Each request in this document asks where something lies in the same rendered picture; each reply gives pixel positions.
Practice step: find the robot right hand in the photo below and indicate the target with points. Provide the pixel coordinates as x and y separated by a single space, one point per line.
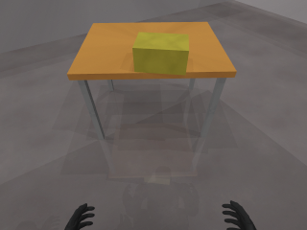
242 218

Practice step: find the table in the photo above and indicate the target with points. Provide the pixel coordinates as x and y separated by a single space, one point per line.
106 54

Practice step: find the robot left hand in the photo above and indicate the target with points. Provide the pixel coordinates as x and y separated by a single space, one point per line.
75 222

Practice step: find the carton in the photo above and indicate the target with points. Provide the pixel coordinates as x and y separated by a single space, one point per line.
161 53

